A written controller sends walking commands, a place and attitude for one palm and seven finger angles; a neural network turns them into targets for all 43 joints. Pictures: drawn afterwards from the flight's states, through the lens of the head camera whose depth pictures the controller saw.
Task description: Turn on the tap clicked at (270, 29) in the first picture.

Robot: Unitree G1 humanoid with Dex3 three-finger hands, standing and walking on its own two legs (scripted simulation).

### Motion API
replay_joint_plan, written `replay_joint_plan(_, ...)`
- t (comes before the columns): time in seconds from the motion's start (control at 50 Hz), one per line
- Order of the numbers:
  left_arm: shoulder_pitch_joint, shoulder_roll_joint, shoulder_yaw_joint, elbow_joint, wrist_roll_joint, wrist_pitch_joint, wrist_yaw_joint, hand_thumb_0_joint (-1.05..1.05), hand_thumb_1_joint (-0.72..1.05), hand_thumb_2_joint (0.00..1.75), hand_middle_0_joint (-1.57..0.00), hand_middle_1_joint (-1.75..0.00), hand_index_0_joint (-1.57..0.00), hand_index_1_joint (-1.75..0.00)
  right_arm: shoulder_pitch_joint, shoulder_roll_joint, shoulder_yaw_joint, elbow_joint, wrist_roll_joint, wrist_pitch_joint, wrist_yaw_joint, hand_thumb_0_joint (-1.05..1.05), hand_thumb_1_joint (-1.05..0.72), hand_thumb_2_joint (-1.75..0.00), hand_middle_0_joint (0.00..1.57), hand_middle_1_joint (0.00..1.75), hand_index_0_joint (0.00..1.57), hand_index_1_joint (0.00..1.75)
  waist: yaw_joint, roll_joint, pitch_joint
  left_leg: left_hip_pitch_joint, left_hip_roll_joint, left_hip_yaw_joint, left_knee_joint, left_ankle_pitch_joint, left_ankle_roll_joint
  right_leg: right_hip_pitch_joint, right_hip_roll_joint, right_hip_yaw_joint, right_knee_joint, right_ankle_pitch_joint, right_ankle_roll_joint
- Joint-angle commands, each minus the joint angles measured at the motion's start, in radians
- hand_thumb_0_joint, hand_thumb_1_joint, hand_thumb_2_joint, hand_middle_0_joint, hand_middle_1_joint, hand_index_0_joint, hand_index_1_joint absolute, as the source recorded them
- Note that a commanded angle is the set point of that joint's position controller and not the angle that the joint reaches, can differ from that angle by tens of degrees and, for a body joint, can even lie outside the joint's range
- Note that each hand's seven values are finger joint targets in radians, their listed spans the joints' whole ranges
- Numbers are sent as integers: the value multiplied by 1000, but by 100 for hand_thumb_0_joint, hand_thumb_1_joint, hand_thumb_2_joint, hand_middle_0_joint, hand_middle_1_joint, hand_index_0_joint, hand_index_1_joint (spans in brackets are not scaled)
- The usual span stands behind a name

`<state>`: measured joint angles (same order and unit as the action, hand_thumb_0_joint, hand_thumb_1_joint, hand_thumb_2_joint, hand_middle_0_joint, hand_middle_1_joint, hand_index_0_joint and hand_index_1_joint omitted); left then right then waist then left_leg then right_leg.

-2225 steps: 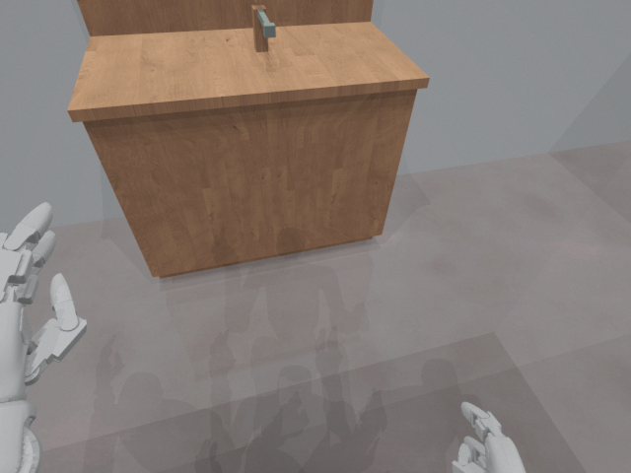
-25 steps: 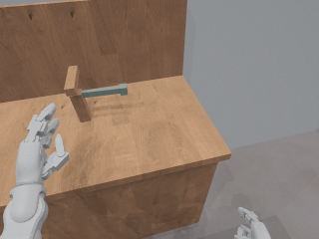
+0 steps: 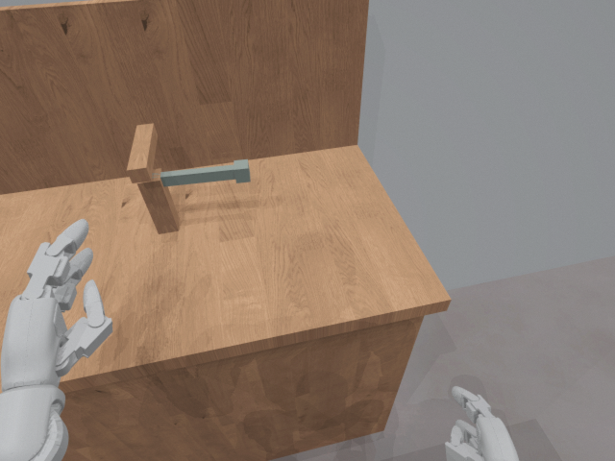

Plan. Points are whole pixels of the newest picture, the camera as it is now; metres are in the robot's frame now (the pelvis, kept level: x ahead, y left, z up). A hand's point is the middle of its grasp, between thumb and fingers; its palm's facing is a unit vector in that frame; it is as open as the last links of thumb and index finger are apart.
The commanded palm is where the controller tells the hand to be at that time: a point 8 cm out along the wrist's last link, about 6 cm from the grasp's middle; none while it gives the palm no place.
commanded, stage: step back with the hand held close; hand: left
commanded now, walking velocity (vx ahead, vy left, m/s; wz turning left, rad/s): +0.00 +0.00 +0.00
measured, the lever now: (242, 171) +0.53 +0.18 +0.11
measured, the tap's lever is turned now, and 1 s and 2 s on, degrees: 86 86 86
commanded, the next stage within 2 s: stop stepping back and stand still in 1.40 s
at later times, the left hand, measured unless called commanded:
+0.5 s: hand (90, 357) +0.17 +0.24 +0.14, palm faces +0.30 -0.85 -0.43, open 7.4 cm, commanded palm +0.12 +0.29 +0.17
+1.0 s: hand (55, 408) +0.12 +0.24 +0.14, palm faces +0.33 -0.85 -0.40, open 7.4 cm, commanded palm +0.06 +0.29 +0.17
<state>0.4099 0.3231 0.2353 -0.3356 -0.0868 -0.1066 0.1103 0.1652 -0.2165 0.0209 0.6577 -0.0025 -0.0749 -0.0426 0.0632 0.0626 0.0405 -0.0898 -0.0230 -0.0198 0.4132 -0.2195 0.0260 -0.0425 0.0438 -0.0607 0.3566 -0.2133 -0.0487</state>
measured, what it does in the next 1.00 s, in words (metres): walks backwards: right foot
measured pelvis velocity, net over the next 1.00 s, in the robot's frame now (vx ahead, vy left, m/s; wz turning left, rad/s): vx -0.10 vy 0.01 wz -0.01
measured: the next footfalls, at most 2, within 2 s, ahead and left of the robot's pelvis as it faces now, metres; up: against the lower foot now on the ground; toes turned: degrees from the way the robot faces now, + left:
right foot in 0.88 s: -0.13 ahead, -0.10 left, +0.00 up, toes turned -1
left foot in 1.66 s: -0.26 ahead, +0.13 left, +0.00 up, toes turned +2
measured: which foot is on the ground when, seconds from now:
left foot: down 0.00-1.00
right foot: down 0.00-0.68, up 0.70-0.86, down 0.88-1.00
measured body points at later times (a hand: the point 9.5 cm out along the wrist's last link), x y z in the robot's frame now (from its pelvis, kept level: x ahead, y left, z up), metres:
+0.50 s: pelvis -0.04 +0.01 -0.01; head -0.02 +0.00 +0.44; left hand +0.15 +0.28 +0.16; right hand +0.14 -0.24 -0.09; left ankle +0.01 +0.10 -0.74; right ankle +0.00 -0.09 -0.74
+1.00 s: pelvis -0.10 +0.01 -0.01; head -0.07 +0.01 +0.44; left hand +0.09 +0.29 +0.17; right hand +0.07 -0.20 -0.11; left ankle +0.00 +0.10 -0.74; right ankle -0.13 -0.09 -0.74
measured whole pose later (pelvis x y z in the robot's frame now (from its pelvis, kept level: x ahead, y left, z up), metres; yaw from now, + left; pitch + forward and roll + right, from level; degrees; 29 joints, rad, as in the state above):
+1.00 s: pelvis -0.10 +0.01 -0.01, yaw +0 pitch +2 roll -3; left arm 0.47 0.36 0.29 -0.52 -0.05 -0.14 0.13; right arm 0.16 -0.19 0.02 0.62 0.01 -0.04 -0.06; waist 0.03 0.07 0.04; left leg -0.47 0.01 -0.02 0.56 -0.10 0.03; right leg -0.21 0.10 0.02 0.47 -0.29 -0.03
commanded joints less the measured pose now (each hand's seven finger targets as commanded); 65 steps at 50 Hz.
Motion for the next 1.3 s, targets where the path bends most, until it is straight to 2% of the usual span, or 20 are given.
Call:
replay_joint_plan(0.0,-100,193,134,-248,4,-75,19,0,90,90,-20,-30,-20,-30,-132,-114,-42,-165,3,-56,-8,0,-90,-90,20,30,20,30,-3,56,-85,7,37,-45,-62,160,-1,-20,-46,53,-56,138,-2)
replay_joint_plan(0.06,-175,207,129,-316,-1,-81,14,0,90,90,-20,-30,-20,-30,-142,-116,-42,-178,4,-59,-5,0,-90,-90,20,30,20,30,-5,22,-90,10,38,-47,-62,138,3,-25,-47,55,-63,121,2)
replay_joint_plan(0.08,-356,361,288,-382,-8,-124,26,0,90,90,-20,-30,-20,-30,-154,-105,-21,-246,23,-52,-16,0,-90,-90,20,30,20,30,-18,55,14,-60,63,-76,-28,71,20,-127,-104,160,-83,191,6)
replay_joint_plan(0.14,-71,204,188,-168,2,-106,3,0,90,90,-20,-30,-20,-30,-115,-106,-38,-191,9,-22,-15,0,-90,-90,20,30,20,30,-29,-121,-68,-24,71,-79,40,147,25,-156,-155,163,-61,313,18)
replay_joint_plan(0.22,52,156,143,-186,2,-94,-10,0,90,90,-20,-30,-20,-30,-98,-123,-54,-231,14,7,-13,0,-90,-90,20,30,20,30,-27,-33,-187,-9,105,-67,55,313,25,-135,-157,137,11,374,35)
replay_joint_plan(0.3,59,214,184,-295,6,-94,4,0,90,90,-20,-30,-20,-30,-102,-125,-58,-256,15,25,-25,0,-90,-90,20,30,20,30,-27,-49,-229,-41,117,-77,57,343,23,-138,-157,134,47,356,32)
replay_joint_plan(0.38,-3,305,248,-399,11,-103,31,0,90,90,-20,-30,-20,-30,-110,-130,-66,-260,15,24,-36,0,-90,-90,20,30,20,30,-32,-38,-195,-109,108,-102,74,203,17,-202,-184,177,38,245,4)
replay_joint_plan(0.56,64,225,197,-381,19,-104,61,0,90,90,-20,-30,-20,-30,-67,-139,-67,-247,18,3,-43,0,-90,-90,20,30,20,30,-56,-8,-115,-212,109,-161,88,-240,24,-386,-170,183,10,-197,-12)
replay_joint_plan(0.64,38,210,204,-391,48,-102,67,0,90,90,-20,-30,-20,-30,-78,-155,-62,-250,8,-11,-54,0,-90,-90,20,30,20,30,-50,124,-126,-440,230,-335,-219,-495,76,-168,-18,90,270,-140,55)
replay_joint_plan(0.68,-16,236,219,-392,63,-98,70,0,90,90,-20,-30,-20,-30,-81,-144,-62,-242,-1,-14,-58,0,-90,-90,20,30,20,30,-49,144,-117,-476,266,-384,-281,-477,96,-142,0,104,397,-131,61)
replay_joint_plan(0.74,1,203,196,-349,68,-90,60,0,90,90,-20,-30,-20,-30,-56,-122,-63,-221,-10,-25,-52,0,-90,-90,20,30,20,30,-44,61,-116,-381,264,-339,-249,-372,103,-206,-1,112,398,-173,59)
replay_joint_plan(0.82,24,183,181,-347,56,-90,46,0,90,90,-20,-30,-20,-30,-58,-113,-49,-198,-13,-26,-44,0,-90,-90,20,30,20,30,-42,76,-133,-280,210,-255,-174,-227,76,-186,-8,103,130,-117,43)
replay_joint_plan(0.9,-23,216,187,-420,43,-119,44,0,90,90,-20,-30,-20,-30,-56,-88,-47,-175,-2,-15,-32,0,-90,-90,20,30,20,30,-51,-59,-256,-125,114,-80,131,185,12,-193,-181,224,10,396,-19)
replay_joint_plan(0.92,-20,205,170,-433,35,-120,44,0,90,90,-20,-30,-20,-30,-40,-93,-70,-175,17,-16,-32,0,-90,-90,20,30,20,30,-52,-160,-322,-72,84,-27,230,266,-6,-172,-209,214,29,556,-24)
replay_joint_plan(1.0,70,245,222,-421,19,-126,43,0,90,90,-20,-30,-20,-30,-73,-82,-69,-223,28,8,-33,0,-90,-90,20,30,20,30,-60,-141,-239,-178,58,-5,316,133,-21,-197,-271,214,89,688,-44)
replay_joint_plan(1.06,73,254,239,-395,13,-131,36,0,90,90,-20,-30,-20,-30,-86,-93,-63,-233,26,24,-36,0,-90,-90,20,30,20,30,-62,-38,-159,-153,116,-58,203,330,-2,-304,-210,185,132,499,-9)
replay_joint_plan(1.1,77,242,233,-389,8,-127,32,0,90,90,-20,-30,-20,-30,-77,-104,-66,-226,23,20,-38,0,-90,-90,20,30,20,30,-55,62,-180,-89,214,-174,53,457,35,-344,-77,121,216,109,38)
replay_joint_plan(1.12,78,249,239,-384,5,-125,32,0,90,90,-20,-30,-20,-30,-73,-107,-67,-221,11,8,-36,0,-90,-90,20,30,20,30,-45,125,-203,-88,278,-273,-49,439,66,-357,-15,121,297,-177,49)
replay_joint_plan(1.16,52,243,231,-407,16,-113,33,0,90,90,-20,-30,-20,-30,-60,-106,-73,-200,-12,-19,-34,0,-90,-90,20,30,20,30,-39,150,-223,-161,334,-341,-175,140,91,-314,12,162,472,-314,49)
replay_joint_plan(1.28,16,215,193,-470,27,-81,44,0,90,90,-20,-30,-20,-30,-67,-122,-78,-210,-6,-46,-32,0,-90,-90,20,30,20,30,-30,173,-217,-278,238,-145,-259,-244,21,-162,35,56,309,-214,32)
